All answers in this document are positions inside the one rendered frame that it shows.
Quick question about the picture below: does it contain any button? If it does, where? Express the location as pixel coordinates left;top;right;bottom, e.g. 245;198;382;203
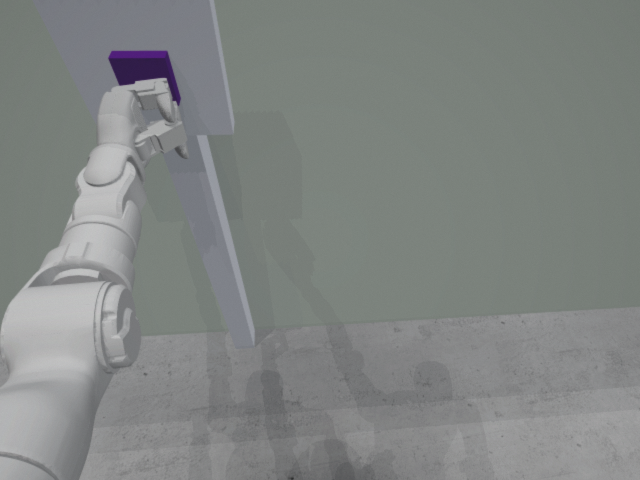
108;51;181;106

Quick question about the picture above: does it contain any left robot forearm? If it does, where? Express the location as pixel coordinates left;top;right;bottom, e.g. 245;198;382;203
0;144;147;374

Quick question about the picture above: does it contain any robot left upper arm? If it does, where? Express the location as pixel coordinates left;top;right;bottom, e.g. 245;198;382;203
0;281;142;480

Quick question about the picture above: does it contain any robot left hand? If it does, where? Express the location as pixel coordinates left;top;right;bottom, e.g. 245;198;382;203
96;78;189;168

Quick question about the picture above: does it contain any panel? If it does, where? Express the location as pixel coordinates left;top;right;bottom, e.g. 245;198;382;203
33;0;255;349

